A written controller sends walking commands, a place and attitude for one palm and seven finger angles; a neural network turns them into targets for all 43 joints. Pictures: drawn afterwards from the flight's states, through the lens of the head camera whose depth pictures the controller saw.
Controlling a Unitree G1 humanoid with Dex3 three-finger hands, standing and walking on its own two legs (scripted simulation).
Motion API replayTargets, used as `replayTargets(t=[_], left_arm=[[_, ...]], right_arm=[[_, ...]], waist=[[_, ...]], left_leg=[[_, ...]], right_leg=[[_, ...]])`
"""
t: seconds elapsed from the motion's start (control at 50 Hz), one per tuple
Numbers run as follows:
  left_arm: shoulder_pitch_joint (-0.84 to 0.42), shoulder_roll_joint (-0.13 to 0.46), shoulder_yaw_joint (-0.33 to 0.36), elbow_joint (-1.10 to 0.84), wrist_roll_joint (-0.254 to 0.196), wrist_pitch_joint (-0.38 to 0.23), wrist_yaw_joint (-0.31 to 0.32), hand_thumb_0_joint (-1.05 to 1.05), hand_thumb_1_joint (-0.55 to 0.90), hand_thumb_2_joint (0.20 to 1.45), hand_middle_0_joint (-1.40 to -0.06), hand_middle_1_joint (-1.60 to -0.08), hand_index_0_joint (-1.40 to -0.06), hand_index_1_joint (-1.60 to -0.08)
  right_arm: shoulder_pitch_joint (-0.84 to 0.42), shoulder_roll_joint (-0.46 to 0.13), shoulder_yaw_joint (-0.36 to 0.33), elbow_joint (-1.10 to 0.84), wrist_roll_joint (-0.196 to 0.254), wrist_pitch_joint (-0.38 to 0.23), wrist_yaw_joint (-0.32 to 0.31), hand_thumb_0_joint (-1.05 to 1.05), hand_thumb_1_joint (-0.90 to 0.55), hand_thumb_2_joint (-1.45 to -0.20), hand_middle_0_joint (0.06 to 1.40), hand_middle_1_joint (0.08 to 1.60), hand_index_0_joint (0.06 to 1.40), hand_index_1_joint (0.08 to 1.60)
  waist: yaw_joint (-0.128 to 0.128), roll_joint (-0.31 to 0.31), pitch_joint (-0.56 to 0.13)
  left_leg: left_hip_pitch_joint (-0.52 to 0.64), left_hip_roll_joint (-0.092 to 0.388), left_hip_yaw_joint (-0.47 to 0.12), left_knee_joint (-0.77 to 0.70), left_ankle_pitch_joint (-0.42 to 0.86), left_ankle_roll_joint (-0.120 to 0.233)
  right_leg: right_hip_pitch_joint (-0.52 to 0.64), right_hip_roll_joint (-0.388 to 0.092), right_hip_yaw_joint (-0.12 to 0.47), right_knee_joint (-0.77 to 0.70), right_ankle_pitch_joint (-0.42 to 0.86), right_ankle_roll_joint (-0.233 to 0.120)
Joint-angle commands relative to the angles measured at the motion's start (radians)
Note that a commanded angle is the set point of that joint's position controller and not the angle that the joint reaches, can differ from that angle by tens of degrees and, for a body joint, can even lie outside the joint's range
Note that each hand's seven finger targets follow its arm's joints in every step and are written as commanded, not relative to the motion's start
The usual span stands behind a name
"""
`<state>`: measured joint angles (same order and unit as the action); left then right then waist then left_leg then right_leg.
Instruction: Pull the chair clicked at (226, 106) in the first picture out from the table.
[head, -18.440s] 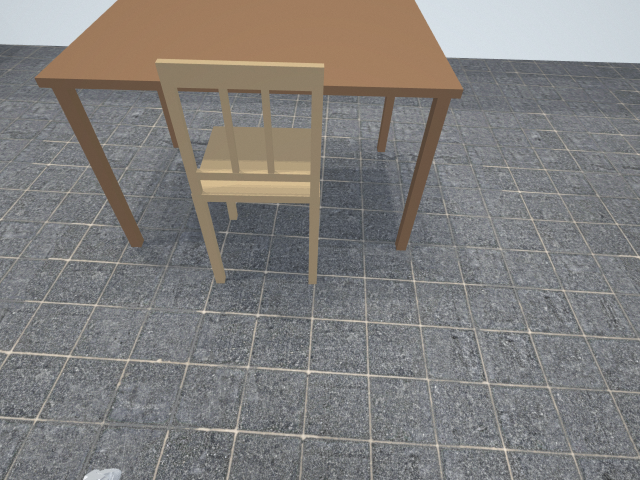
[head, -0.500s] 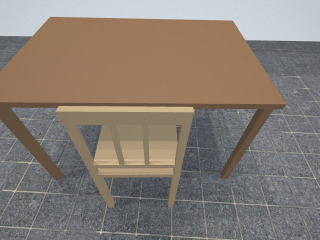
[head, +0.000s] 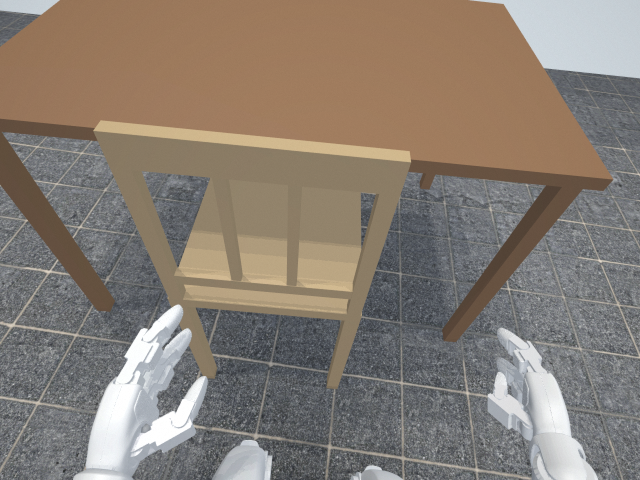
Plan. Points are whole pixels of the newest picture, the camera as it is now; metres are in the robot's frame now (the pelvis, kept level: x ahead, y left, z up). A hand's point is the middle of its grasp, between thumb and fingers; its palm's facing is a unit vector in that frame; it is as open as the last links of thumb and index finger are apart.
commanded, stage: raise the hand toward the chair's back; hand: left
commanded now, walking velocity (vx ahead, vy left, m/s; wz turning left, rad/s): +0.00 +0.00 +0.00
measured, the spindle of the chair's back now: (229, 233) +0.47 +0.18 -0.01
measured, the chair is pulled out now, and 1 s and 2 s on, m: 0.00 0.00 0.00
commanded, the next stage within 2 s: aim the fingers beside a spindle in 1.68 s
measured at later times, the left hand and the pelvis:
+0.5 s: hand (161, 385) +0.21 +0.19 +0.04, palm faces +0.04 -1.00 -0.07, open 13.6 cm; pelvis +0.00 +0.00 +0.00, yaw +0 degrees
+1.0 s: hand (134, 362) +0.23 +0.22 +0.05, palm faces +0.03 -1.00 -0.06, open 16.8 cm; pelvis +0.01 +0.02 +0.01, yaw +1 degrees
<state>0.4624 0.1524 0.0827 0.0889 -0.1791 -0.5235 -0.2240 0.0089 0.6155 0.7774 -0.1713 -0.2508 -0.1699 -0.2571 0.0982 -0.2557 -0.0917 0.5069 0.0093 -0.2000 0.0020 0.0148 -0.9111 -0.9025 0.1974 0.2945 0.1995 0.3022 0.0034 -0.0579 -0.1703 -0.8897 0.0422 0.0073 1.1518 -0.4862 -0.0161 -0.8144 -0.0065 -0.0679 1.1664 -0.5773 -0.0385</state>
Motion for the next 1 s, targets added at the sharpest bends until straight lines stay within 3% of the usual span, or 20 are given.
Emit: replayTargets(t=[0.0,0.02,0.04,0.1,0.14,0.18,0.24,0.28,0.34,0.38,0.44,0.5,0.64,0.68,0.76,0.92,0.98], left_arm=[[-0.044,0.129,0.081,-0.427,-0.055,-0.057,0.036,0.000,0.387,0.680,-0.149,-0.219,-0.149,-0.219],[-0.096,0.137,0.078,-0.474,-0.059,-0.078,0.037,0.000,0.363,0.670,-0.146,-0.216,-0.146,-0.216],[-0.150,0.151,0.067,-0.488,-0.058,-0.092,0.030,0.000,0.340,0.660,-0.144,-0.212,-0.144,-0.212],[-0.168,0.133,0.027,-0.408,-0.063,-0.099,-0.026,0.000,0.270,0.630,-0.137,-0.201,-0.137,-0.201],[-0.142,0.149,0.033,-0.342,-0.075,-0.049,-0.069,0.000,0.223,0.610,-0.132,-0.194,-0.132,-0.194],[-0.090,0.173,0.072,-0.315,-0.089,0.022,-0.095,0.000,0.177,0.590,-0.128,-0.186,-0.128,-0.186],[-0.008,0.202,0.166,-0.248,-0.108,0.129,-0.075,0.000,0.107,0.560,-0.121,-0.175,-0.121,-0.175],[-0.033,0.198,0.176,-0.311,-0.113,0.142,-0.044,0.000,0.060,0.540,-0.116,-0.168,-0.116,-0.168],[-0.016,0.203,0.205,-0.305,-0.103,0.112,0.013,0.000,-0.010,0.510,-0.109,-0.157,-0.109,-0.157],[-0.031,0.184,0.176,-0.320,-0.097,0.067,0.025,0.000,-0.057,0.490,-0.104,-0.150,-0.104,-0.150],[-0.028,0.176,0.157,-0.262,-0.090,0.020,0.019,0.000,-0.127,0.460,-0.097,-0.139,-0.097,-0.139],[-0.040,0.170,0.136,-0.272,-0.095,-0.009,0.000,0.000,-0.197,0.430,-0.090,-0.128,-0.090,-0.128],[-0.074,0.213,0.166,-0.312,-0.091,-0.002,0.029,0.000,-0.360,0.360,-0.074,-0.102,-0.074,-0.102],[-0.068,0.187,0.140,-0.316,-0.084,0.003,0.034,0.000,-0.407,0.340,-0.069,-0.095,-0.069,-0.095],[-0.086,0.187,0.136,-0.282,-0.077,0.031,0.026,0.000,-0.500,0.300,-0.060,-0.080,-0.060,-0.080],[-0.175,0.217,0.149,-0.296,-0.083,0.064,-0.008,0.000,-0.500,0.300,-0.060,-0.080,-0.060,-0.080],[-0.194,0.221,0.164,-0.264,-0.092,0.075,-0.021,0.000,-0.500,0.300,-0.060,-0.080,-0.060,-0.080]], right_arm=[[0.019,-0.073,-0.003,-0.169,0.004,-0.014,-0.023,0.000,-0.900,-0.900,0.200,0.300,0.200,0.300],[0.035,-0.072,0.003,-0.159,-0.001,-0.019,-0.033,0.000,-0.900,-0.900,0.200,0.300,0.200,0.300],[0.049,-0.076,0.008,-0.144,-0.003,-0.022,-0.042,0.000,-0.900,-0.900,0.200,0.300,0.200,0.300],[0.052,-0.085,0.025,-0.114,-0.001,-0.046,-0.055,0.000,-0.900,-0.900,0.200,0.300,0.200,0.300],[0.040,-0.091,0.030,-0.109,0.008,-0.058,-0.065,0.000,-0.900,-0.900,0.200,0.300,0.200,0.300],[0.039,-0.091,0.032,-0.112,0.018,-0.056,-0.071,0.000,-0.900,-0.900,0.200,0.300,0.200,0.300],[0.008,-0.073,0.029,-0.117,0.029,-0.035,-0.079,0.000,-0.900,-0.900,0.200,0.300,0.200,0.300],[0.013,-0.062,0.032,-0.125,0.028,-0.029,-0.080,0.000,-0.900,-0.900,0.200,0.300,0.200,0.300],[0.015,-0.050,0.028,-0.107,0.023,-0.032,-0.081,0.000,-0.900,-0.900,0.200,0.300,0.200,0.300],[0.035,-0.054,0.025,-0.093,0.018,-0.042,-0.077,0.000,-0.900,-0.900,0.200,0.300,0.200,0.300],[0.034,-0.070,0.018,-0.078,0.018,-0.053,-0.076,0.000,-0.900,-0.900,0.200,0.300,0.200,0.300],[0.060,-0.087,0.014,-0.076,0.020,-0.065,-0.074,0.000,-0.900,-0.900,0.200,0.300,0.200,0.300],[0.070,-0.103,0.016,-0.088,0.017,-0.053,-0.073,0.000,-0.900,-0.900,0.200,0.300,0.200,0.300],[0.071,-0.101,0.020,-0.099,0.015,-0.047,-0.068,0.000,-0.900,-0.900,0.200,0.300,0.200,0.300],[0.076,-0.107,0.027,-0.110,0.014,-0.025,-0.062,0.000,-0.900,-0.900,0.200,0.300,0.200,0.300],[0.083,-0.113,0.043,-0.128,0.013,-0.010,-0.061,0.000,-0.900,-0.900,0.200,0.300,0.200,0.300],[0.087,-0.116,0.047,-0.124,0.014,-0.007,-0.063,0.000,-0.900,-0.900,0.200,0.300,0.200,0.300]], waist=[[-0.017,0.166,-0.165],[-0.034,0.174,-0.179],[-0.062,0.130,-0.162],[-0.082,0.130,-0.136],[-0.071,0.128,-0.141],[-0.041,0.104,-0.201],[0.004,0.032,-0.213],[0.008,0.034,-0.224],[0.015,0.015,-0.199],[-0.001,0.041,-0.186],[-0.017,0.022,-0.148],[-0.021,0.071,-0.176],[-0.013,0.122,-0.197],[-0.015,0.146,-0.193],[-0.025,0.133,-0.173],[-0.030,0.161,-0.178],[-0.033,0.139,-0.173]], left_leg=[[0.127,-0.040,-0.005,-0.080,0.201,0.045],[0.125,-0.036,-0.013,-0.058,0.202,0.047],[0.100,-0.031,-0.022,-0.030,0.184,0.050],[0.046,-0.024,-0.037,0.005,0.126,0.050],[0.028,-0.026,-0.036,0.011,0.109,0.054],[0.029,-0.030,-0.034,-0.008,0.120,0.053],[0.013,-0.034,-0.031,-0.038,0.144,0.050],[0.026,-0.034,-0.031,-0.059,0.167,0.049],[0.035,-0.029,-0.035,-0.086,0.185,0.046],[0.049,-0.029,-0.033,-0.093,0.187,0.045],[0.043,-0.029,-0.033,-0.095,0.171,0.047],[0.095,-0.031,-0.031,-0.115,0.177,0.048],[0.165,-0.027,-0.043,-0.161,0.191,0.047],[0.192,-0.026,-0.047,-0.174,0.214,0.043],[0.199,-0.023,-0.055,-0.181,0.222,0.041],[0.242,-0.019,-0.074,-0.199,0.225,0.035],[0.237,-0.020,-0.073,-0.201,0.217,0.036]], right_leg=[[0.028,0.014,0.078,-0.200,0.264,0.015],[0.009,0.016,0.084,-0.198,0.257,0.017],[-0.020,0.021,0.094,-0.198,0.234,0.021],[-0.077,0.023,0.099,-0.205,0.129,0.019],[-0.065,0.020,0.118,-0.223,0.093,0.022],[0.004,0.009,0.129,-0.241,0.091,0.028],[0.095,-0.003,0.141,-0.268,0.114,0.043],[0.124,-0.014,0.135,-0.266,0.157,0.050],[0.115,-0.007,0.107,-0.253,0.191,0.048],[0.096,-0.010,0.100,-0.249,0.204,0.047],[0.052,-0.006,0.090,-0.251,0.168,0.043],[0.034,0.001,0.060,-0.237,0.159,0.030],[0.028,0.017,0.009,-0.219,0.179,0.020],[0.023,0.018,-0.007,-0.209,0.206,0.017],[0.020,0.024,-0.016,-0.213,0.221,0.018],[0.014,0.029,-0.026,-0.220,0.218,0.015],[0.019,0.032,-0.025,-0.231,0.214,0.017]])
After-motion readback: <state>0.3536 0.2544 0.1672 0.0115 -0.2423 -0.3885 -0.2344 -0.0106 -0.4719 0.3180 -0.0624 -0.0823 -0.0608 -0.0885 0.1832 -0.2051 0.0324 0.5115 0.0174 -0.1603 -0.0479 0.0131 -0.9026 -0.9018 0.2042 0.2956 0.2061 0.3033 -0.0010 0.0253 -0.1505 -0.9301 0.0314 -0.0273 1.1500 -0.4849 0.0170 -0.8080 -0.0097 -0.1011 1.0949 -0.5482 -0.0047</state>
